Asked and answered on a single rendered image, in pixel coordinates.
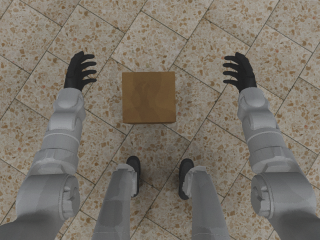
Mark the robot right shin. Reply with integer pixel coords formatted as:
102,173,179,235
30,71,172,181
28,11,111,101
182,165,213,193

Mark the right robot upper arm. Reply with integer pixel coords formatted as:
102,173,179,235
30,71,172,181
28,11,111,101
250,172,320,240

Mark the robot left hand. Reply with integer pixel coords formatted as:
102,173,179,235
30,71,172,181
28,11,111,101
64,51,97,92

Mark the robot right forearm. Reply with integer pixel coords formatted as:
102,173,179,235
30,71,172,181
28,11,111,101
237,87,317,213

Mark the robot left forearm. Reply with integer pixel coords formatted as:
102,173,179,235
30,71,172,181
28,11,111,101
15,87,86,216

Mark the robot right foot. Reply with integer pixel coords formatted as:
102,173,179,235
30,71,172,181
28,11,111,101
178,158,194,200

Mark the carton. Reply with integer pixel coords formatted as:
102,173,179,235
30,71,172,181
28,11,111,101
122,71,176,125

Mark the left robot upper arm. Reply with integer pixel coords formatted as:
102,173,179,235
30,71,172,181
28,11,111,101
0,173,81,240

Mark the robot right hand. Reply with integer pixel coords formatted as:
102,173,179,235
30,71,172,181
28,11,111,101
222,52,257,94

